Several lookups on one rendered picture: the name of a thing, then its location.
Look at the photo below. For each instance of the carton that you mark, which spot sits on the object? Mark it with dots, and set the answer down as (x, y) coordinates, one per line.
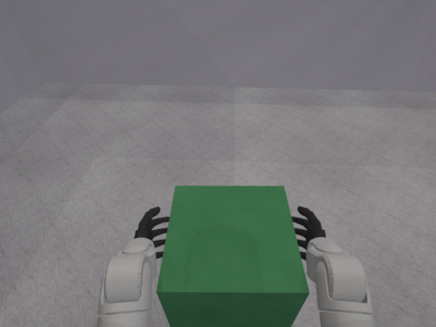
(231, 259)

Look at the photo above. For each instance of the left robot hand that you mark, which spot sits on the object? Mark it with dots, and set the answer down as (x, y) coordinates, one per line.
(147, 224)

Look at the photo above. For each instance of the robot right forearm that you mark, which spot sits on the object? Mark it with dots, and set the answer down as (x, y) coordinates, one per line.
(343, 296)

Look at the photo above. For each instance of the right robot hand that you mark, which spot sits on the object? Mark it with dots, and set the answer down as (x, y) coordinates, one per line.
(312, 225)

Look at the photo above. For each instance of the robot left forearm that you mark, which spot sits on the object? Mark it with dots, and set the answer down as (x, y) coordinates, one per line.
(125, 294)

